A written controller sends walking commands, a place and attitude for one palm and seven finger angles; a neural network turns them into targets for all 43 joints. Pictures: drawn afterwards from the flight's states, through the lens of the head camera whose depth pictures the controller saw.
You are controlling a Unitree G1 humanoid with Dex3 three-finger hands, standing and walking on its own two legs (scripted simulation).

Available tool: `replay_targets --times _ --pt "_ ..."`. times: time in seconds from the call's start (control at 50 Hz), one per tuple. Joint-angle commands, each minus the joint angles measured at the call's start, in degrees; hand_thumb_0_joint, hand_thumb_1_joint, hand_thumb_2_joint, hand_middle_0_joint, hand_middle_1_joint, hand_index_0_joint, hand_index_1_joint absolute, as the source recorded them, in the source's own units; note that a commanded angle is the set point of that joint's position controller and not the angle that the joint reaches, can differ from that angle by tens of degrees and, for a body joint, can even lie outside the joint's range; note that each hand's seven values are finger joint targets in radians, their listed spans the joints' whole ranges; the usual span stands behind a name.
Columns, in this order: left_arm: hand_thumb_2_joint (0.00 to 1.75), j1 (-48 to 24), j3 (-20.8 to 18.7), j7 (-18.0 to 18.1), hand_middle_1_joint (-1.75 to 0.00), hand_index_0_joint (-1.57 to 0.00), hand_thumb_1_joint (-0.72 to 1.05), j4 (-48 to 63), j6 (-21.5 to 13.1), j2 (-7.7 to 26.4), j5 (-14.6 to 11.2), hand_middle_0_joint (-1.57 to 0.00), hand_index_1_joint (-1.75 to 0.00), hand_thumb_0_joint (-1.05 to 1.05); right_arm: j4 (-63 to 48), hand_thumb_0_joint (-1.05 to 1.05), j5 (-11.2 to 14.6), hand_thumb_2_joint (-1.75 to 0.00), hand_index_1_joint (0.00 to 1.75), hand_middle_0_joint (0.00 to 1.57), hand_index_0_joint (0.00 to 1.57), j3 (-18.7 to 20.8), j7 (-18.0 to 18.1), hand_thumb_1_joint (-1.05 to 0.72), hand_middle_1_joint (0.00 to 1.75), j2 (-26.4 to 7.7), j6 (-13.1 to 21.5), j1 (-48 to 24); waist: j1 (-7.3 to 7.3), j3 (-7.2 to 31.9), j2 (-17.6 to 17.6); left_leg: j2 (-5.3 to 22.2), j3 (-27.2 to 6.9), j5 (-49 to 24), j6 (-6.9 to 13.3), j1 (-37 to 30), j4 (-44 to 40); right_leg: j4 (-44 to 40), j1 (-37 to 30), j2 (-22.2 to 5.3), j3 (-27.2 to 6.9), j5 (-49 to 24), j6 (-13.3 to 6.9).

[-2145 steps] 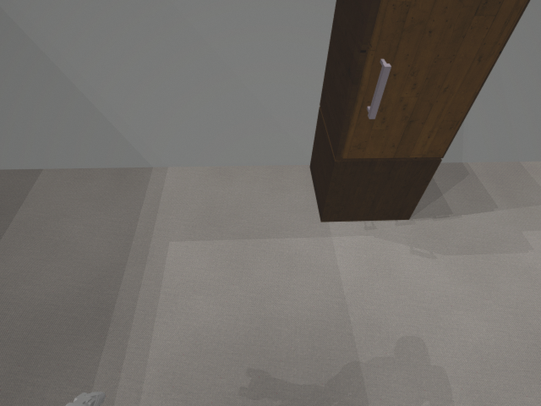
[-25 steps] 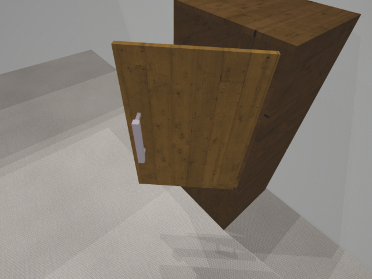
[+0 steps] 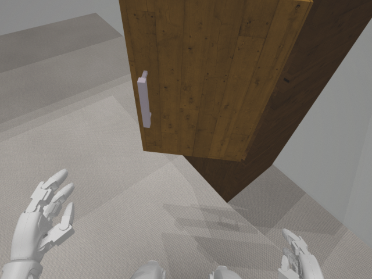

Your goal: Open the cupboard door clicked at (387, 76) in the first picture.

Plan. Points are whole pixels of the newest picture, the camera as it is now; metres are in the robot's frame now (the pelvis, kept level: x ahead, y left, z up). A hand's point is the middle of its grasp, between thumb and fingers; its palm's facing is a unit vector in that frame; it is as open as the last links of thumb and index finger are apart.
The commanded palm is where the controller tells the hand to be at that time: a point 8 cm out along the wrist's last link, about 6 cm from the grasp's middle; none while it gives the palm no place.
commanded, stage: raise the hand with hooked fingers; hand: left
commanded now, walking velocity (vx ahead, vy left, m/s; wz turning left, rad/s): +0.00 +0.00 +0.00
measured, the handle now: (146, 100) +0.58 +0.15 +0.01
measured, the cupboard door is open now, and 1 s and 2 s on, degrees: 46 46 46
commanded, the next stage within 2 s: move the hooked fingers beside the handle in 1.84 s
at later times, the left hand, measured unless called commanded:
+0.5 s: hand (70, 218) +0.23 +0.25 -0.01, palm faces -0.01 -1.00 -0.06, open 10.7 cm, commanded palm +0.21 +0.30 +0.00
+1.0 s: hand (68, 200) +0.27 +0.26 +0.01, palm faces -0.02 -1.00 -0.06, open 13.5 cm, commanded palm +0.25 +0.31 +0.02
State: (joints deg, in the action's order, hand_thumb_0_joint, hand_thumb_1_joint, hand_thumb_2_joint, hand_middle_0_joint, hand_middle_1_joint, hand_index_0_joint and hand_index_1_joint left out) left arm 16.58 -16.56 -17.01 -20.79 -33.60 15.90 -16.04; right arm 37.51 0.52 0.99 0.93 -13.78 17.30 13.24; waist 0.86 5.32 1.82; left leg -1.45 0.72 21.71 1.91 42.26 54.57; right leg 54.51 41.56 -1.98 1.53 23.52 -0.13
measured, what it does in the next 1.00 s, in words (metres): stands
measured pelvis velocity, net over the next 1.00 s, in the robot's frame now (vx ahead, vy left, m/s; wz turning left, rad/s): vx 0.02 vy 0.00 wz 0.00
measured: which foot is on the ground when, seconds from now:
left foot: down 0.00-1.00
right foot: down 0.00-1.00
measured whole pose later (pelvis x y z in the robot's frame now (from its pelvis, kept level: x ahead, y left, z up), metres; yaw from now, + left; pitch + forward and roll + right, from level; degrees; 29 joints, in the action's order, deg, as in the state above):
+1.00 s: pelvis +0.02 +0.00 -0.04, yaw +0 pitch +16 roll -4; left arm 9.3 -22.6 -29.3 -13.1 -19.3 22.8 -21.6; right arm 30.6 2.2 -1.8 3.8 -14.7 14.1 14.5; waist 0.0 7.7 -0.8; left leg 0.2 -2.6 29.8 1.5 55.9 69.4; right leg 65.0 52.7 0.2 4.1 28.6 0.2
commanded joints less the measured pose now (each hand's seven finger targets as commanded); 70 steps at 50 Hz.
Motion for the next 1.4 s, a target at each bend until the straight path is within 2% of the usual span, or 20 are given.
replay_targets --times 0.0,0.02,0.08,0.16,0.2,0.22,0.28,0.36,0.5,0.52,0.62,0.68,0.76,0.88,0.92,1.12,1.14,1.28,1.34,1.38 --pt "0.76 -2.3 -9.4 -15.6 -0.51 -0.22 0.57 6.3 -8.8 14.6 -6.5 -0.22 -0.51 0.0 -13.7 0.0 1.2 -0.9 0.3 0.2 0.2 3.8 0.1 -0.9 0.3 -10.9 5.1 -5.7 -3.79 12.9 -5.8 0.2 -3.2 13.8 -1.8 7.8 3.2 2.3 8.5 1.4 -3.9 18.1 -2.3" --pt "0.75 -2.5 -10.3 -17.3 -0.53 -0.22 0.55 8.0 -6.3 14.9 -8.6 -0.22 -0.53 0.0 -15.4 0.0 1.9 -0.9 0.3 0.2 0.2 3.5 0.7 -0.9 0.3 -11.0 5.0 -5.6 -3.6 13.9 -3.9 0.0 -3.1 14.6 -1.3 8.7 3.4 1.6 7.0 1.5 -5.0 19.1 -2.0" --pt "0.72 -7.0 -11.4 -17.8 -0.57 -0.23 0.48 20.0 0.2 17.0 -11.8 -0.23 -0.57 0.0 -17.0 0.0 2.4 -0.9 0.3 0.2 0.2 2.9 2.8 -0.9 0.3 -10.8 4.7 -4.8 -3.51 16.8 -6.7 1.1 -4.1 14.4 -0.4 7.5 3.7 2.4 6.5 2.7 -4.6 18.2 -1.9" --pt "0.68 -3.5 -11.1 -13.2 -0.63 -0.24 0.39 28.6 5.7 15.9 -9.1 -0.24 -0.63 0.0 -14.8 0.0 1.9 -0.9 0.3 0.2 0.2 2.9 3.8 -0.9 0.3 -9.4 4.3 -3.2 -2.58 17.7 -8.4 1.5 -4.1 2.3 0.1 4.9 6.0 3.3 5.1 3.7 -1.9 7.1 -1.7" --pt "0.66 -2.5 -11.7 -12.0 -0.66 -0.24 0.34 28.3 7.5 15.8 -8.0 -0.24 -0.66 0.0 -13.3 0.0 1.7 -0.9 0.3 0.2 0.2 3.2 3.8 -0.9 0.3 -8.9 3.7 -2.9 -2.05 17.8 -7.4 1.6 -4.1 -3.3 0.0 4.7 7.7 4.1 5.0 4.0 -0.9 1.6 -1.6" --pt "0.65 -1.8 -10.7 -12.0 -0.68 -0.24 0.32 27.2 8.3 14.2 -7.8 -0.24 -0.68 0.0 -12.7 0.0 1.7 -0.9 0.3 0.2 0.2 3.3 3.8 -0.9 0.3 -8.5 3.4 -2.9 -1.44 16.9 -7.2 1.6 -3.9 -4.2 -0.1 4.9 8.2 3.8 5.5 3.9 -0.8 0.4 -1.4" --pt "0.62 -1.7 -11.9 -12.5 -0.72 -0.25 0.25 24.1 9.8 15.2 -7.6 -0.25 -0.72 0.0 -11.7 0.0 1.6 -0.9 0.3 0.2 0.2 3.2 3.9 -0.9 0.3 -8.5 2.9 -3.0 -1.7 15.6 -7.8 1.5 -4.2 -6.1 -0.4 5.3 8.5 4.4 6.0 4.1 0.2 -1.8 -1.6" --pt "0.58 -2.0 -12.7 -14.0 -0.78 -0.25 0.15 21.1 10.1 15.3 -9.0 -0.25 -0.78 0.0 -12.0 0.0 1.9 -0.9 0.3 0.2 0.2 3.0 3.9 -0.9 0.3 -8.5 2.6 -3.1 -1.56 16.9 -4.5 1.4 -3.6 -5.2 -0.3 7.3 9.2 2.8 4.1 3.3 -1.3 -0.6 -0.8" --pt "0.51 -3.6 -13.0 -14.9 -0.88 -0.27 -0.01 22.4 9.3 16.9 -9.4 -0.27 -0.88 0.0 -13.3 0.0 1.7 -0.9 0.3 0.2 0.2 2.8 3.4 -0.9 0.3 -9.2 2.6 -1.9 -2.55 19.9 -6.4 1.5 -3.6 -8.2 -0.3 4.6 7.9 3.9 2.9 3.7 -0.3 -3.8 -1.4" --pt "0.5 -3.5 -12.0 -14.7 -0.9 -0.27 -0.03 21.7 9.7 15.8 -9.3 -0.27 -0.9 0.0 -13.5 0.0 1.8 -0.9 0.3 0.2 0.2 2.8 3.3 -0.9 0.3 -9.2 2.4 -1.9 -2.21 18.4 -6.5 1.4 -3.7 -7.4 -0.3 4.5 7.3 3.6 3.9 3.7 0.1 -3.0 -1.3" --pt "0.45 -4.3 -13.0 -12.8 -0.98 -0.27 -0.15 22.6 9.9 17.1 -8.3 -0.27 -0.98 0.0 -14.0 0.0 1.8 -0.9 0.3 0.2 0.2 2.9 3.2 -0.9 0.3 -9.4 1.5 -1.1 -2.46 18.5 -8.0 1.3 -3.8 -6.9 -0.6 2.9 5.4 3.5 4.3 3.7 1.1 -2.3 -1.5" --pt "0.42 -6.0 -13.3 -11.7 -1.02 -0.28 -0.22 22.1 9.9 18.0 -7.9 -0.28 -1.02 0.0 -14.2 0.0 1.7 -0.9 0.3 0.2 0.2 2.7 3.3 -0.9 0.3 -9.6 0.9 -0.7 -2.09 16.5 -7.8 1.4 -4.4 -5.7 -0.7 2.6 4.4 3.2 5.6 4.1 1.8 -1.0 -1.8" --pt "0.38 -7.2 -12.1 -11.4 -1.08 -0.29 -0.31 22.2 9.4 17.4 -7.5 -0.29 -1.08 0.0 -14.6 0.0 1.9 -0.9 0.3 0.2 0.2 2.3 3.2 -0.9 0.3 -9.9 0.5 -0.3 -1.79 16.8 -9.5 1.4 -4.7 -4.0 -1.1 0.7 2.7 3.0 6.4 3.8 2.4 -0.1 -1.7" --pt "0.32 -11.4 -12.2 -12.1 -1.17 -0.3 -0.45 18.6 10.6 18.6 -7.5 -0.3 -1.17 0.0 -14.9 0.0 1.9 -0.9 0.3 0.2 0.2 1.9 3.5 -0.9 0.3 -10.6 0.0 0.7 -1.26 15.7 -7.5 1.4 -5.3 -2.4 -1.2 1.3 2.0 2.6 6.6 4.1 2.6 0.7 -1.9" --pt "0.3 -13.6 -11.7 -12.5 -1.2 -0.3 -0.5 18.6 10.9 18.7 -7.3 -0.3 -1.2 0.0 -15.1 0.0 2.0 -0.9 0.3 0.2 0.2 1.7 3.5 -0.9 0.3 -10.7 -0.3 0.7 -1.06 16.1 -8.9 1.4 -5.3 -1.6 -1.3 0.0 1.2 2.2 6.9 3.8 2.6 1.0 -1.8" --pt "0.3 -19.2 -12.5 -13.0 -1.2 -0.3 -0.5 15.6 12.0 20.6 -6.7 -0.3 -1.2 0.0 -15.2 0.0 2.0 -0.9 0.3 0.2 0.2 1.5 3.9 -0.9 0.3 -10.9 -1.5 1.7 -0.89 17.5 -8.3 1.6 -5.4 -4.5 -1.5 -2.3 0.5 1.6 6.1 3.9 2.7 -1.1 -1.8" --pt "0.3 -19.6 -12.7 -13.0 -1.2 -0.3 -0.5 15.3 12.1 21.0 -6.7 -0.3 -1.2 0.0 -15.2 0.0 2.0 -0.9 0.3 0.2 0.2 1.4 3.9 -0.9 0.3 -10.8 -1.6 1.5 -1.26 17.7 -9.9 1.5 -5.1 -4.3 -1.5 -2.2 0.4 1.4 5.6 3.7 2.5 -1.1 -1.9" --pt "0.3 -23.4 -13.8 -13.4 -1.2 -0.3 -0.5 12.3 12.6 22.8 -6.6 -0.3 -1.2 0.0 -15.1 0.0 2.0 -0.9 0.3 0.2 0.2 1.5 4.2 -0.9 0.3 -11.0 -2.5 2.6 -1.0 18.2 -8.3 1.6 -4.8 -7.2 -1.4 -2.7 0.7 0.9 4.3 4.0 2.2 -3.1 -2.0" --pt "0.3 -23.6 -13.4 -14.1 -1.2 -0.3 -0.5 9.7 12.9 22.0 -6.9 -0.3 -1.2 0.0 -15.0 0.0 2.1 -0.9 0.3 0.2 0.2 1.4 4.2 -0.9 0.3 -10.9 -3.0 2.9 -0.72 18.3 -6.9 1.5 -4.0 -6.7 -1.0 -1.7 0.9 0.0 3.1 3.7 1.7 -3.6 -1.6" --pt "0.3 -23.1 -13.3 -14.3 -1.2 -0.3 -0.5 10.3 12.8 22.3 -6.9 -0.3 -1.2 0.0 -15.3 0.0 2.0 -0.9 0.3 0.2 0.2 1.5 4.1 -0.9 0.3 -10.9 -2.8 3.0 -1.07 18.7 -8.1 1.5 -3.8 -9.4 -1.0 -2.2 1.3 0.4 2.5 3.9 1.6 -5.7 -2.0"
